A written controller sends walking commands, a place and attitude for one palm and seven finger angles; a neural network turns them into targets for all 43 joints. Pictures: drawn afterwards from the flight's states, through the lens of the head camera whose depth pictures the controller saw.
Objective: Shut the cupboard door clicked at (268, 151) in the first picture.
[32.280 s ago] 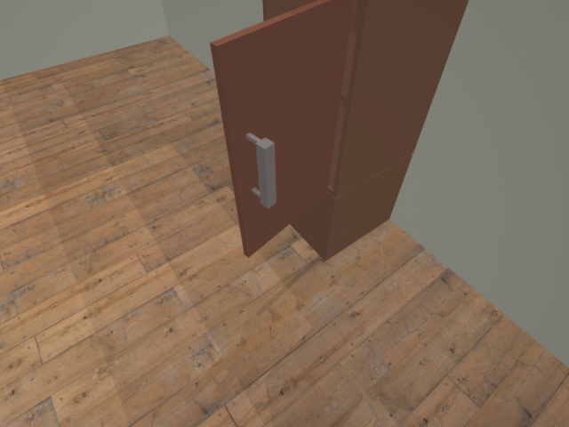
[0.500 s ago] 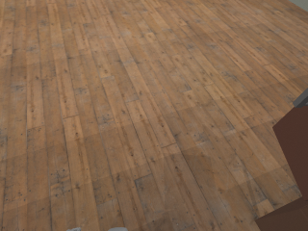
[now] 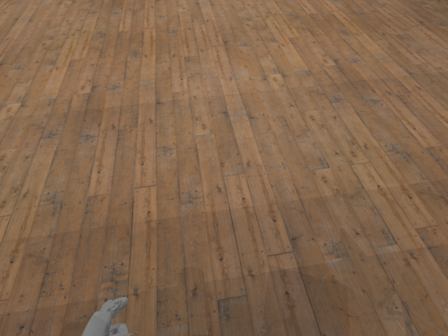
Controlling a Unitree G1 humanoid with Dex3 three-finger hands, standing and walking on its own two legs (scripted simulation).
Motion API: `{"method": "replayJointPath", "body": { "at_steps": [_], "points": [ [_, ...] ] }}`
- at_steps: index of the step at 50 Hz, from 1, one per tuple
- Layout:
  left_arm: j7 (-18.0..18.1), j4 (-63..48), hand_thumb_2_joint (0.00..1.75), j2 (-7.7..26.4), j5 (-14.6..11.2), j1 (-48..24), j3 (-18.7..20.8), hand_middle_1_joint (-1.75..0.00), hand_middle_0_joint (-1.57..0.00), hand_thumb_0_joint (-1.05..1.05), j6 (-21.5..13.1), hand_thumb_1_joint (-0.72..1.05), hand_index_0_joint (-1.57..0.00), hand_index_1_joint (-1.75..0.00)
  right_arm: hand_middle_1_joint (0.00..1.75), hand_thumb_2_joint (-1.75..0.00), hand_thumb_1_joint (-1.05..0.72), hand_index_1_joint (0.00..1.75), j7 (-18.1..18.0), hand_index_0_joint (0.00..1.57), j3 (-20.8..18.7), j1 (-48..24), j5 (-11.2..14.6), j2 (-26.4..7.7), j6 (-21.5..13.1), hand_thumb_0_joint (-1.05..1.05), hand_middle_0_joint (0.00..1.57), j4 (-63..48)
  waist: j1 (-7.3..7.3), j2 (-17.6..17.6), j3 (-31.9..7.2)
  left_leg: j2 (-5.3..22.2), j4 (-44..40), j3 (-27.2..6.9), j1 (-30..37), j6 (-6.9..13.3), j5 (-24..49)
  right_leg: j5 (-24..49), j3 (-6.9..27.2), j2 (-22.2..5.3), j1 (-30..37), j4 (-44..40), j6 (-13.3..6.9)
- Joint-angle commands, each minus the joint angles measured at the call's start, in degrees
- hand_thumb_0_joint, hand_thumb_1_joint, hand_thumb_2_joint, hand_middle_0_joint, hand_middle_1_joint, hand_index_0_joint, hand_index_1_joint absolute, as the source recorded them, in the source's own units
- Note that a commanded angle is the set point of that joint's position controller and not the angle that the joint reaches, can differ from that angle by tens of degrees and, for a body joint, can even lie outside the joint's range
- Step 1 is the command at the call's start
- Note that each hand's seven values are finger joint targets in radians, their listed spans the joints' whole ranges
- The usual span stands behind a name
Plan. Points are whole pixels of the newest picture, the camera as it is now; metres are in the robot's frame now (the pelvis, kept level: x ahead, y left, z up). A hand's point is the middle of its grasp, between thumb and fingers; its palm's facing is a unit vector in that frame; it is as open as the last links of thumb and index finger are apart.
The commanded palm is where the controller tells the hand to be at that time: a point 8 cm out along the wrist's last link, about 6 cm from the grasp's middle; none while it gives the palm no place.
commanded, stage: walk to a spot facing it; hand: left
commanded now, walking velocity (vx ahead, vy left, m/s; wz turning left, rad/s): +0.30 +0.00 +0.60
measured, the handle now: out of the picture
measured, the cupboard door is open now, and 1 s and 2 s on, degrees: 69 69 69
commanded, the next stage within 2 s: turn to face it in 0.60 s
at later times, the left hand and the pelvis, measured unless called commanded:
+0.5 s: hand out of the picture +0.08 +0.24 -0.19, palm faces +0.38 -0.91 -0.19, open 7.4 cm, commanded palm none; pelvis +0.18 +0.07 -0.01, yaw +19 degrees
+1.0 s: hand (113, 218) +0.42 +0.31 -0.17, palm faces +0.30 -0.94 -0.16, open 7.4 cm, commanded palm none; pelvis +0.38 +0.12 +0.00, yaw +18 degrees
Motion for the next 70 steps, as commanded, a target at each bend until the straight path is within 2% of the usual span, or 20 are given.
{"method": "replayJointPath", "body": {
  "at_steps": [1,4,14,18,19,20,21,22,26,35,44,46,48,49,50,51,56,64,68,70],
  "points": [
    [1.99,-0.44,0.9,8.94,-0.21,7.27,2.62,-0.3,-0.2,0.0,-0.92,0.9,-0.2,-0.3,0.3,-0.9,-0.9,0.3,0.77,0.2,-1.88,-4.52,-0.73,-4.21,-2.42,0.0,0.2,-6.84,2.98,-13.78,0.08,5.76,23.22,1.67,-23.44,0.18,7.82,-23.01,23.04,-21.18,11.55,-26.49,-4.23],
    [1.75,0.54,0.9,5.65,-0.29,8.72,1.7,-0.3,-0.2,0.0,-2.21,0.9,-0.2,-0.3,0.3,-0.9,-0.9,0.3,1.85,0.2,-1.3,-5.12,-0.47,-1.58,-1.32,0.0,0.2,-6.35,1.81,-10.71,0.59,5.56,18.53,4.85,-21.35,-1.36,13.93,4.12,4.07,-15.53,11.15,-23.44,-2.93],
    [2.17,5.17,0.9,7.14,-0.03,16.75,2.05,-0.3,-0.2,0.0,-2.79,0.9,-0.2,-0.3,0.3,-0.9,-0.9,0.3,3.52,0.2,0.4,-19.53,-0.63,-0.73,-1.53,0.0,0.2,-12.52,4.58,-8.54,1.56,5.74,-7.89,12.2,-21.93,0.01,14.71,26.68,-6.35,-18.13,23.97,-19.04,-4.41],
    [1.69,4.22,0.9,10.9,-0.46,13.68,2.94,-0.3,-0.2,0.0,-2.43,0.9,-0.2,-0.3,0.3,-0.9,-0.9,0.3,2.8,0.2,-1.17,-5.72,-1.02,-5.54,-2.38,0.0,0.2,-10.03,-3.01,-5.97,-6.69,-0.68,-17.39,16.16,4.65,3.43,14.93,36.78,-12.39,-17.04,16.33,3.59,-2.39],
    [1.17,3.18,0.9,10.0,-0.72,12.85,3.12,-0.3,-0.2,0.0,-2.29,0.9,-0.2,-0.3,0.3,-0.9,-0.9,0.3,2.23,0.2,-2.62,3.11,-1.23,-10.89,-2.54,0.0,0.2,-8.14,-7.58,2.18,-13.03,4.88,-21.12,6.03,19.2,6.05,14.59,21.3,-12.43,-13.48,5.7,19.12,-0.33],
    [0.25,0.24,0.9,6.51,-1.26,12.33,2.13,-0.3,-0.2,0.0,-1.84,0.9,-0.2,-0.3,0.3,-0.9,-0.9,0.3,1.41,0.2,-4.45,7.56,-1.34,-18.67,-2.98,0.0,0.2,-7.64,-8.11,16.97,-16.23,22.27,-27.89,-23.2,30.03,13.39,21.56,-19.45,-8.63,-2.95,-15.35,38.19,3.32],
    [0.72,-2.69,0.9,8.45,-1.0,5.48,1.56,-0.3,-0.2,0.0,-1.26,0.9,-0.2,-0.3,0.3,-0.9,-0.9,0.3,0.33,0.2,-4.2,8.67,-0.12,-19.72,-2.48,0.0,0.2,-7.03,-8.83,8.88,-16.11,25.49,-32.58,-29.4,30.07,15.76,24.64,-19.93,1.35,-2.77,-20.75,44.32,2.76],
    [1.08,-3.03,0.9,7.91,-1.04,4.43,1.97,-0.3,-0.2,0.0,-1.27,0.9,-0.2,-0.3,0.3,-0.9,-0.9,0.3,-0.04,0.2,-3.65,4.2,-0.21,-18.52,-2.36,0.0,0.2,-7.74,-5.93,2.51,-11.32,25.45,-33.84,-24.59,22.95,14.88,20.23,-16.34,3.39,-5.04,-20.87,44.89,2.16],
    [0.57,2.34,0.9,4.87,0.2,11.36,2.07,-0.3,-0.2,0.0,0.48,0.9,-0.2,-0.3,0.3,-0.9,-0.9,0.3,-0.97,0.2,-0.53,-8.93,-0.31,-9.49,-4.17,0.0,0.2,-10.8,2.21,3.91,-2.93,15.19,-36.73,-8.78,1.89,8.09,20.87,-3.97,6.04,-6.57,-12.14,36.34,3.02],
    [0.67,0.15,0.9,3.44,-0.19,3.0,1.36,-0.3,-0.2,0.0,1.56,0.9,-0.2,-0.3,0.3,-0.9,-0.9,0.3,-1.49,0.2,-0.28,-1.44,0.29,-5.57,-4.81,0.0,0.2,-5.27,1.95,0.34,-1.19,12.22,-38.06,-4.8,11.02,7.44,42.14,7.15,5.54,-3.56,-17.47,22.75,4.63],
    [1.21,1.11,0.9,1.58,-0.61,-1.03,-0.4,-0.3,-0.2,0.0,1.51,0.9,-0.2,-0.3,0.3,-0.9,-0.9,0.3,-3.31,0.2,0.42,4.07,-0.65,-3.84,-4.12,0.0,0.2,0.43,0.85,4.57,0.77,14.51,-28.2,4.04,17.87,4.61,68.84,4.81,2.42,2.49,-6.8,3.21,-1.23],
    [1.21,2.15,0.9,3.0,-0.51,4.27,0.3,-0.3,-0.2,0.0,1.48,0.9,-0.2,-0.3,0.3,-0.9,-0.9,0.3,-3.61,0.2,0.0,2.61,-0.18,-4.69,-3.58,0.0,0.2,0.34,3.51,2.99,-0.02,15.44,-21.1,5.44,16.26,3.89,72.2,5.72,1.71,4.3,-0.01,0.53,-2.22],
    [1.36,4.78,0.9,5.39,-0.1,14.57,1.56,-0.3,-0.2,0.0,1.02,0.9,-0.2,-0.3,0.3,-0.9,-0.9,0.3,-3.61,0.2,-0.36,-0.28,0.94,-5.24,-3.5,0.0,0.2,-1.02,8.37,-1.05,-5.11,11.14,-5.27,7.9,6.84,0.73,63.27,24.51,5.72,1.95,16.4,-4.99,-5.0],
    [1.92,6.17,0.9,10.14,0.3,20.04,2.59,-0.3,-0.2,0.0,0.16,0.9,-0.2,-0.3,0.3,-0.9,-0.9,0.3,-3.34,0.2,-0.6,0.05,1.6,-3.32,-3.82,0.0,0.2,-2.43,9.23,-11.27,-11.65,1.73,13.76,12.21,-6.24,-2.23,30.0,52.71,24.86,-12.6,28.66,-5.68,-12.5],
    [2.29,6.58,0.9,11.31,-1.1,20.3,2.36,-0.3,-0.2,0.0,0.15,0.9,-0.2,-0.3,0.3,-0.9,-0.9,0.3,-3.29,0.2,-0.45,0.81,1.68,-3.19,-3.45,0.0,0.2,-3.07,7.29,-12.1,-14.16,-2.54,24.73,8.84,-12.04,-3.34,-6.22,60.92,33.1,-21.11,29.49,-11.69,-19.1],
    [3.04,4.98,0.9,8.75,-1.22,15.43,2.35,-0.3,-0.2,0.0,0.85,0.9,-0.2,-0.3,0.3,-0.9,-0.9,0.3,-3.44,0.2,-0.36,-2.17,1.36,-3.17,-2.65,0.0,0.2,-3.48,6.19,-10.39,-9.29,1.07,24.94,3.25,-14.56,-2.93,-5.44,54.38,32.0,-18.79,25.07,-13.09,-19.11],
    [3.15,2.35,0.9,6.39,-0.58,5.89,2.24,-0.3,-0.2,0.0,0.86,0.9,-0.2,-0.3,0.3,-0.9,-0.9,0.3,-1.87,0.2,0.02,-5.27,0.15,-0.21,0.04,0.0,0.2,-4.46,1.39,-4.08,-5.61,4.66,14.04,4.75,-11.39,-4.42,5.55,31.28,19.64,-8.81,7.7,-16.29,-11.86],
    [1.8,1.88,0.9,9.23,-0.12,8.26,3.67,-0.3,-0.2,0.0,1.88,0.9,-0.2,-0.3,0.3,-0.9,-0.9,0.3,-1.83,0.2,-0.31,-13.57,0.6,-1.81,-0.36,0.0,0.2,-9.74,3.77,-11.21,-6.04,2.46,-5.48,6.33,-9.53,-5.54,6.63,26.92,25.63,-6.47,8.86,-13.38,-10.68],
    [1.78,0.18,0.9,9.33,-0.61,4.99,4.0,-0.3,-0.2,0.0,2.82,0.9,-0.2,-0.3,0.3,-0.9,-0.9,0.3,-2.35,0.2,-0.67,-8.62,0.98,-3.96,-1.49,0.0,0.2,-9.09,0.77,-10.02,-7.34,2.17,-25.09,6.23,7.23,-5.04,16.58,19.31,25.63,-2.94,0.45,-7.27,-5.78],
    [1.15,-1.73,0.9,4.53,-1.7,6.5,2.89,-0.3,-0.2,0.0,3.1,0.9,-0.2,-0.3,0.3,-0.9,-0.9,0.3,-2.63,0.2,-2.27,-6.28,-0.21,-13.24,-2.39,0.0,0.2,-10.18,0.54,14.4,-8.78,26.11,-35.11,-16.04,16.57,3.99,30.91,-19.82,11.38,8.67,-13.74,12.95,0.8]
  ]
}}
